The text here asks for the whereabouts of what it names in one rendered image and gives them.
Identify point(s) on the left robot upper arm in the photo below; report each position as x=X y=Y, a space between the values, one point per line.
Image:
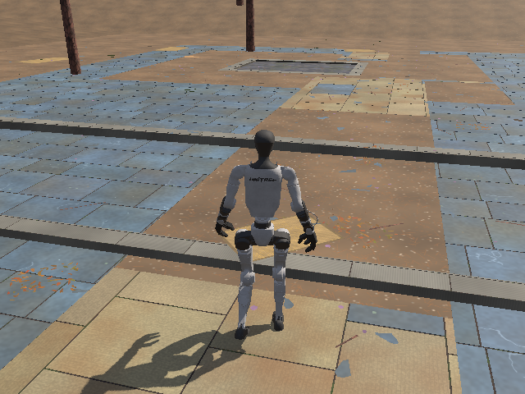
x=233 y=185

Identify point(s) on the robot left hand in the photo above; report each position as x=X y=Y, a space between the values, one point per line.
x=227 y=225

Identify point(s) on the right robot thigh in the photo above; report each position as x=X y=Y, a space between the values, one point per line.
x=281 y=247

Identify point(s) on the left robot forearm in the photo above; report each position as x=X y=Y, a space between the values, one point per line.
x=223 y=213

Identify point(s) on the robot right hand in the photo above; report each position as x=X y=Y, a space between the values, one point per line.
x=310 y=238

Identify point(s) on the robot head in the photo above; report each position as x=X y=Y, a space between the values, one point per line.
x=264 y=141

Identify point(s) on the right robot forearm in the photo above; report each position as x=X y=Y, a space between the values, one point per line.
x=305 y=220

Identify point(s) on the right robot upper arm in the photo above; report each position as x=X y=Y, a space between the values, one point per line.
x=289 y=174

